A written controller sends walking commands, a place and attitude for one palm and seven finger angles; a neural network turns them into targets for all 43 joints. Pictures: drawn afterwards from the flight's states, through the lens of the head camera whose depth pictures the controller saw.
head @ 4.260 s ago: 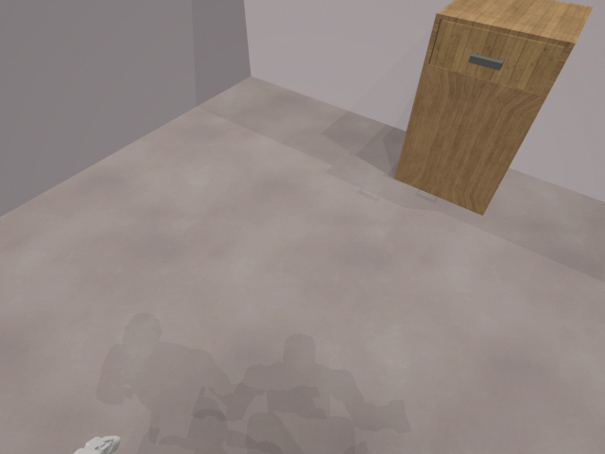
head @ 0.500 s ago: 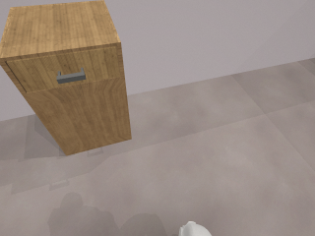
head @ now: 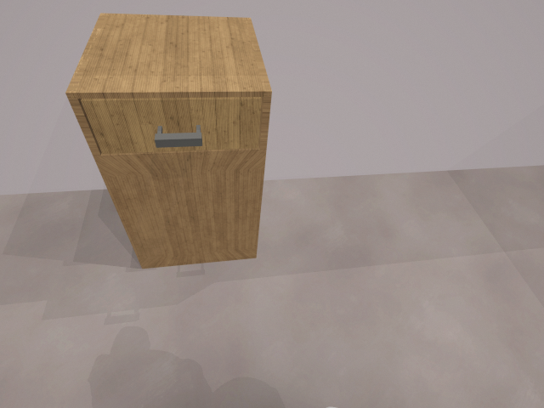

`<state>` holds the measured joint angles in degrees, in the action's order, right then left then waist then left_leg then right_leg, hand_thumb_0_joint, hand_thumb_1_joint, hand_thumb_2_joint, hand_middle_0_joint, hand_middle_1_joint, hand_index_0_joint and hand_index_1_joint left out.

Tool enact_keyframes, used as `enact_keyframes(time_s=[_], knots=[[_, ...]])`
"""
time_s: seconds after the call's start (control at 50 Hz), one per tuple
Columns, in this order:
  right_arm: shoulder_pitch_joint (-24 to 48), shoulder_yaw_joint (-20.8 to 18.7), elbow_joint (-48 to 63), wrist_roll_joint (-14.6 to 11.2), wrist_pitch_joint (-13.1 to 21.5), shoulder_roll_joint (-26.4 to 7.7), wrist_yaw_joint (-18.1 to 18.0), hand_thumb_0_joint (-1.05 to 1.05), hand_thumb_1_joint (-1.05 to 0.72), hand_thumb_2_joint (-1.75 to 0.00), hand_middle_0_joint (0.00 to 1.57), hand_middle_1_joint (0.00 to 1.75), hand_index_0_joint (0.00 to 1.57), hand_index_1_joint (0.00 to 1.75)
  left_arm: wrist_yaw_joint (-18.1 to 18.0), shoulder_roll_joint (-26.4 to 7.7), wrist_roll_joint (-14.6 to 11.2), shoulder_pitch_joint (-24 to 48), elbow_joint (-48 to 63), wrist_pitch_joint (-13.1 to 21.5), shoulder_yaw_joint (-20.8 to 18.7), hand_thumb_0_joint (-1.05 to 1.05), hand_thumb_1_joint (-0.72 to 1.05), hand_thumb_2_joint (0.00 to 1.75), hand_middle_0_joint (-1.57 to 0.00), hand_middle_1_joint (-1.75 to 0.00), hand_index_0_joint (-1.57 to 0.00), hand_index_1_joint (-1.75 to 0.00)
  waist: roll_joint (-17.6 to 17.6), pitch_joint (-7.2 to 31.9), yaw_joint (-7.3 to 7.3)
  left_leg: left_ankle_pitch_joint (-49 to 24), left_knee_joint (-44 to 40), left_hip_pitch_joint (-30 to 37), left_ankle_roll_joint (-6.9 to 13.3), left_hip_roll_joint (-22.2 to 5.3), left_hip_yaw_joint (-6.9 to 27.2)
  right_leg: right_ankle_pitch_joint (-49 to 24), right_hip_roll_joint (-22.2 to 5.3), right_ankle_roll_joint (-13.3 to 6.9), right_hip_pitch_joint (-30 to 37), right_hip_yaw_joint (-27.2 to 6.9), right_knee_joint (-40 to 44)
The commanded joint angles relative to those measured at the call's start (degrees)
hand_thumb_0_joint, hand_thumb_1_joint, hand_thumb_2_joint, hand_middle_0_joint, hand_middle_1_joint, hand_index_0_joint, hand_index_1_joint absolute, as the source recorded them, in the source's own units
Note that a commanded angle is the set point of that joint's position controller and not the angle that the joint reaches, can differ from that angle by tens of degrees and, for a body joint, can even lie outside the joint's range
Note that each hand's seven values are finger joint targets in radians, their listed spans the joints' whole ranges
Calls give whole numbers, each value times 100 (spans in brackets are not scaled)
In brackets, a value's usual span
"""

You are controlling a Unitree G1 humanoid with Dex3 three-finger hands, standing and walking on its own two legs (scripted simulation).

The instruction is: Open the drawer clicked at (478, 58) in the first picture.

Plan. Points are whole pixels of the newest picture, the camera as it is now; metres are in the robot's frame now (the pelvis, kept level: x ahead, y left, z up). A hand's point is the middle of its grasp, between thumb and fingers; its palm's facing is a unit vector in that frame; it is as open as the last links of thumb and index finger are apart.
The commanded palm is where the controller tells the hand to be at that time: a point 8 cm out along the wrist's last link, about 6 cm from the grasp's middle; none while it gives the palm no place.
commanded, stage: turn to face it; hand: left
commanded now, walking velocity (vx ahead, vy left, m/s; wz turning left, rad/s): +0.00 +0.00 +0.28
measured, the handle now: (179, 134) +0.73 +0.25 -0.06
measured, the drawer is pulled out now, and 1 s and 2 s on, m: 0.00 0.00 0.00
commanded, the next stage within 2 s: take the last steps up to it in 0.26 s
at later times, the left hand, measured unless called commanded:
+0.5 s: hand out of the picture +0.00 +0.15 -0.14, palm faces +0.18 -0.95 -0.25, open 7.3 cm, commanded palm none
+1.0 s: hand out of the picture -0.06 +0.16 -0.16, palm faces +0.24 -0.96 -0.12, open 7.3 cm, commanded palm none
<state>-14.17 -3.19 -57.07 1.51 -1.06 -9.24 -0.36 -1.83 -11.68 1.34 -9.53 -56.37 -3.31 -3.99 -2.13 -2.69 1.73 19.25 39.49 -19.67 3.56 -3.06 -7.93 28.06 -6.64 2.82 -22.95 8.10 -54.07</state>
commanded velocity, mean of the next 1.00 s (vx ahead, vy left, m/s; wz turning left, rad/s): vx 0.19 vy -0.03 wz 0.08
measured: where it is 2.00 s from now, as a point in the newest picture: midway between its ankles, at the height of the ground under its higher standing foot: outside the picture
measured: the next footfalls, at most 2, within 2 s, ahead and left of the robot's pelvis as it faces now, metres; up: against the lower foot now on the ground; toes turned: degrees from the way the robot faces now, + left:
right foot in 0.42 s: +0.03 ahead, -0.15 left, +0.00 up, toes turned +3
left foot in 0.86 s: +0.05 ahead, +0.12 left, +0.00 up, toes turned +20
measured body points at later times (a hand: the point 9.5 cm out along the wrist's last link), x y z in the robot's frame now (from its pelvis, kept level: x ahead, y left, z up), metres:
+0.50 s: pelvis -0.02 -0.04 +0.02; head -0.02 -0.07 +0.47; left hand -0.01 +0.20 -0.12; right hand +0.06 -0.27 -0.15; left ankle +0.01 +0.08 -0.70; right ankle -0.01 -0.15 -0.72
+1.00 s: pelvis +0.05 +0.02 +0.02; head +0.05 +0.04 +0.47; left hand -0.07 +0.21 -0.15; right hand +0.12 -0.21 -0.12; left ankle +0.01 +0.11 -0.72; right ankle +0.04 -0.12 -0.66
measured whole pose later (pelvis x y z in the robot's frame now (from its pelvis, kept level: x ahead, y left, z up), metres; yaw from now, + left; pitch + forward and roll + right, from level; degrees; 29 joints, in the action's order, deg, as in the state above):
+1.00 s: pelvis +0.05 +0.02 +0.02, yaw +10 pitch -1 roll -1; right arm -15.6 -2.8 -60.3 1.4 3.1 -8.1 -1.5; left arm 0.4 -8.5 2.2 -23.9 -67.5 -1.0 -2.9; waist -2.2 -0.8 -0.2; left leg 16.2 26.2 -9.0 1.2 -3.0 -9.2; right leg 21.1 -4.8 -0.7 -23.2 5.0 -58.2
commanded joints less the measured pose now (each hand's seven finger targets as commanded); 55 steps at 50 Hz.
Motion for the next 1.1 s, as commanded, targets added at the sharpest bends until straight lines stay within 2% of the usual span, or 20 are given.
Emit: enact_keyframes(time_s=[0.0, 0.08, 0.24, 0.32, 0.36, 0.38, 0.4, 0.42, 0.44, 0.48, 0.52, 0.72, 0.8, 0.82, 0.84, 0.86, 0.88, 0.92, 0.98, 1.08], knots=[[-73, -140, 340, -1, 192, -990, -123, 0, -90, -90, 20, 30, 20, 30, 75, -326, -9, -25, 354, 189, -106, 0, 90, 90, -20, -30, -20, -30, 981, 381, -105, -2166, -2295, 1025, 449, -1386, 1795, -532, 7, 100, -947, -712, -1181], [-249, -153, 269, -34, 183, -1018, -128, 0, -90, -90, 20, 30, 20, 30, 57, -345, -34, -127, 242, 161, -61, 0, 90, 90, -20, -30, -20, -30, 763, 569, -15, -3009, -2176, 1523, 572, -1269, 1584, -503, 113, 169, -699, -665, -572], [-69, -209, 254, -10, 51, -1179, -74, 0, -90, -90, 20, 30, 20, 30, 26, -337, -42, -127, 260, 125, -6, 0, 90, 90, -20, -30, -20, -30, 1002, 348, 57, -1879, -2350, 1168, 662, -1262, 1954, -208, 268, 106, -125, -607, 586], [161, -239, 289, -12, 13, -1216, -34, 0, -90, -90, 20, 30, 20, 30, -10, -303, -68, -539, 168, 186, 32, 0, 90, 90, -20, -30, -20, -30, 1004, 429, -103, -1782, -2203, 853, 599, -1148, 2113, -519, 410, 10, 520, -549, 1581], [243, -200, 261, -47, 11, -1070, -16, 0, -90, -90, 20, 30, 20, 30, -28, -251, -67, -969, -33, 272, 62, 0, 90, 90, -20, -30, -20, -30, 763, 556, -284, -944, -1979, 360, 302, -868, 1866, -1339, 390, -13, 1484, -466, 2826], [213, -164, 253, -80, 9, -812, 10, 0, -90, -90, 20, 30, 20, 30, -42, -402, -20, -1146, -97, 332, 52, 0, 90, 90, -20, -30, -20, -30, 222, 456, -326, -2, -1577, -201, -20, -448, 1538, -1154, 32, -120, 1969, -876, 3585], [169, -84, 349, -114, -9, -455, 34, 0, -90, -90, 20, 30, 20, 30, -47, -813, 52, -1172, -91, 375, 3, 0, 90, 90, -20, -30, -20, -30, -1012, 213, -302, 884, -584, -1055, -397, 252, 888, 355, -1085, -582, 1999, -2341, 4355], [409, -103, 484, -54, -67, -560, 66, 0, -90, -90, 20, 30, 20, 30, -47, -1091, 25, -1075, 76, 358, -41, 0, 90, 90, -20, -30, -20, -30, -1332, -129, -437, 1075, 437, -1103, -459, 306, 740, 1544, -1817, -1001, 1095, -3025, 5032], [572, -152, 465, 8, -122, -690, 82, 0, -90, -90, 20, 30, 20, 30, -51, -970, -6, -952, 96, 404, -42, 0, 90, 90, -20, -30, -20, -30, -1457, -458, -429, 806, 1072, -1145, -404, 158, 963, 1706, -1684, -988, 536, -3160, 5222], [184, -174, 177, 25, -88, -620, 136, 0, -90, -90, 20, 30, 20, 30, -11, -591, -2, -725, 27, 506, 58, 0, 90, 90, -20, -30, -20, -30, -755, -697, -119, 98, 1738, -1195, -404, 52, 846, 706, -1130, -803, 603, -2157, 4936], [-41, -173, 38, 26, -34, -519, 171, 0, -90, -90, 20, 30, 20, 30, 18, -424, -10, -955, -67, 597, 84, 0, 90, 90, -20, -30, -20, -30, -505, -450, -113, -246, 1911, -1195, -443, -16, 674, -120, -877, -734, 1024, -1500, 4670], [677, -59, 172, -23, 176, -254, 161, 0, -90, -90, 20, 30, 20, 30, 69, -434, 64, -1908, -715, 678, 31, 0, 90, 90, -20, -30, -20, -30, -752, -383, -531, 318, 136, -846, -417, -179, 225, -577, -1086, -1155, 1631, -1520, 4507], [-273, -7, -212, -35, 320, -273, 69, 0, -90, -90, 20, 30, 20, 30, 94, -341, -25, -1604, -787, 601, 26, 0, 90, 90, -20, -30, -20, -30, -277, -113, -56, -465, -1390, 1304, -399, 32, -171, -416, -559, -808, 560, -834, 3657], [-786, -65, -368, -41, 354, -555, 13, 0, -90, -90, 20, 30, 20, 30, 126, -144, -30, -1571, -749, 581, 72, 0, 90, 90, -20, -30, -20, -30, 462, 65, 150, -25, -1675, 2190, -288, -363, 392, -296, -280, -609, -109, -600, 2880], [-1386, -178, -540, 20, 371, -1044, -44, 0, -90, -90, 20, 30, 20, 30, 163, 192, -40, -1450, -594, 571, 125, 0, 90, 90, -20, -30, -20, -30, 1678, 71, 396, 963, -2368, 2629, 139, -1602, 2016, -74, 225, -353, -1060, -16, 1469], [-1797, -259, -583, 50, 339, -1362, -65, 0, -90, -90, 20, 30, 20, 30, 169, 163, 16, -1066, -344, 571, 135, 0, 90, 90, -20, -30, -20, -30, 1838, -28, 554, 1633, -3035, 2498, 568, -2298, 3068, 457, 430, -333, -1599, -37, 309], [-1689, -237, -625, 52, 336, -1254, -115, 0, -90, -90, 20, 30, 20, 30, 157, 66, 61, -734, -287, 509, 90, 0, 90, 90, -20, -30, -20, -30, 1793, -286, 540, 1781, -3241, 2069, 587, -2314, 3057, 267, 234, -386, -1764, -433, -540], [-986, -105, -419, 8, 385, -728, -130, 0, -90, -90, 20, 30, 20, 30, 254, -5, 50, -729, -421, 506, 34, 0, 90, 90, -20, -30, -20, -30, 915, -628, 182, 1177, -3275, 1336, 497, -1956, 2262, -601, -97, -398, -1624, -668, -930], [-805, -4, -368, -14, 517, -505, -158, 0, -90, -90, 20, 30, 20, 30, 297, 189, 57, -1065, -542, 446, 31, 0, 90, 90, -20, -30, -20, -30, 844, -484, -111, -544, -3160, 1220, 372, -1463, 1153, -1344, -90, -254, -1247, -590, -787], [-1053, -14, -465, -26, 548, -528, -159, 0, -90, -90, 20, 30, 20, 30, 310, 113, 18, -504, -247, 367, 16, 0, 90, 90, -20, -30, -20, -30, 771, -572, -132, -1730, -3057, 1482, 545, -1420, 715, -1698, -138, -149, -1456, -515, -2]])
